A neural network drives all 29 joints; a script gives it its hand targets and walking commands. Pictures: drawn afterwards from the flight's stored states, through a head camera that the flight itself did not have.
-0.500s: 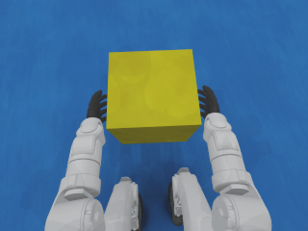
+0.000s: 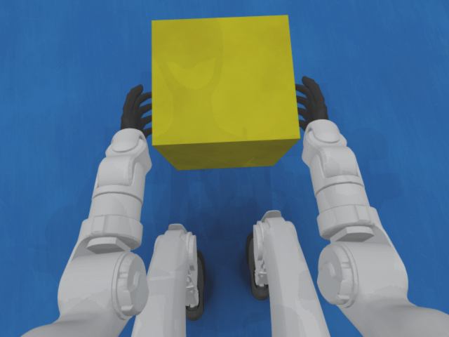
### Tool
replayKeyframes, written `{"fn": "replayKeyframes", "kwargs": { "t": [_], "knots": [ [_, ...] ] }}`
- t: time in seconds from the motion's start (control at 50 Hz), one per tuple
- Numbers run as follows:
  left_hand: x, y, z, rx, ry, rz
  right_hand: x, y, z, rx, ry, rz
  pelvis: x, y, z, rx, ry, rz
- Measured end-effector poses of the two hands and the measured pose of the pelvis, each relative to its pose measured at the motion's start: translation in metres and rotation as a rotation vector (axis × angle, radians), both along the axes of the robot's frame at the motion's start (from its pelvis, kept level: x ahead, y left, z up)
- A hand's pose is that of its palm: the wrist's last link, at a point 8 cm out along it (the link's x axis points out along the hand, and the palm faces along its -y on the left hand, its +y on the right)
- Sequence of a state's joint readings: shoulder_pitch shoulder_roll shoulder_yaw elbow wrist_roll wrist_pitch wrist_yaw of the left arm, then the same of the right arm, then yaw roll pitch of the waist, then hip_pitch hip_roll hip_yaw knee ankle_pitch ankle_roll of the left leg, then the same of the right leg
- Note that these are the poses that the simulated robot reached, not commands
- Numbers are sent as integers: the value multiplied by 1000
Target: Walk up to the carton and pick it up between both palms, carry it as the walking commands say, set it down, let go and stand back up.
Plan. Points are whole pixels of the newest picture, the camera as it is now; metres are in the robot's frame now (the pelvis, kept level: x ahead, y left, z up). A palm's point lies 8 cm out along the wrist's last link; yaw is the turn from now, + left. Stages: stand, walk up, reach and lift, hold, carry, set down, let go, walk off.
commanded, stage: set down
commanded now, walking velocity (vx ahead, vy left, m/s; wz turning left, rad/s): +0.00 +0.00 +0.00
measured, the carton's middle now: (223, 106) +0.53 -0.03 -0.12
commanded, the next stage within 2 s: none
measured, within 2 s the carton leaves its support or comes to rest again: neither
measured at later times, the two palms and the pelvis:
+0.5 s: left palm (155, 134) +0.50 +0.12 -0.17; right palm (299, 128) +0.49 -0.19 -0.18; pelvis -0.03 +0.00 -0.06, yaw -2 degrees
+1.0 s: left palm (161, 130) +0.54 +0.12 -0.24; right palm (288, 121) +0.53 -0.19 -0.25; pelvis -0.03 +0.00 -0.11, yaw -1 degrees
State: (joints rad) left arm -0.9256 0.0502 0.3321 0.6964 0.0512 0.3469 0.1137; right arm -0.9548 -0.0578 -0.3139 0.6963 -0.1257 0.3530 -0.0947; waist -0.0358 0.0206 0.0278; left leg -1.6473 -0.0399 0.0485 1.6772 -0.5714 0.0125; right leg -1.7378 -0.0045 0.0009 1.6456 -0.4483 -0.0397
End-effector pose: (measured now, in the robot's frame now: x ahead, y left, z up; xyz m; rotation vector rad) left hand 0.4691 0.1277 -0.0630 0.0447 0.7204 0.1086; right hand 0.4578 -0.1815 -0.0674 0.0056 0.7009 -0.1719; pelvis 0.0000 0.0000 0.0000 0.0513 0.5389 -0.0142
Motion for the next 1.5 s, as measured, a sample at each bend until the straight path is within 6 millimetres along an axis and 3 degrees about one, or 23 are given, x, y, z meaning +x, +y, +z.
{"fn": "replayKeyframes", "kwargs": {
  "t": [0.18,0.32,0.44,0.6,0.82,1.12,1.5],
  "knots": [
    [13,-3,-33,1,-9,4,15,-3,-32,2,-8,2,-11,-4,-21,9,-29,-8],
    [31,-4,-71,-15,-63,9,31,-4,-70,5,-61,-9,-31,-3,-34,7,-190,-31],
    [37,-7,-102,22,-31,-30,34,-7,-103,-1,-26,-2,-27,0,-55,7,-138,-38],
    [32,-7,-120,21,25,-14,33,-7,-121,-2,31,7,-27,0,-62,19,-137,-40],
    [52,-3,-144,20,-6,2,61,-4,-141,-10,0,31,-34,-1,-88,18,-106,-33],
    [72,-7,-198,35,34,-21,76,-8,-200,-18,43,43,-20,2,-122,10,-49,-23],
    [89,-6,-255,20,48,-25,96,-7,-250,-33,61,47,-7,8,-158,-5,-6,-2]
  ]
}}
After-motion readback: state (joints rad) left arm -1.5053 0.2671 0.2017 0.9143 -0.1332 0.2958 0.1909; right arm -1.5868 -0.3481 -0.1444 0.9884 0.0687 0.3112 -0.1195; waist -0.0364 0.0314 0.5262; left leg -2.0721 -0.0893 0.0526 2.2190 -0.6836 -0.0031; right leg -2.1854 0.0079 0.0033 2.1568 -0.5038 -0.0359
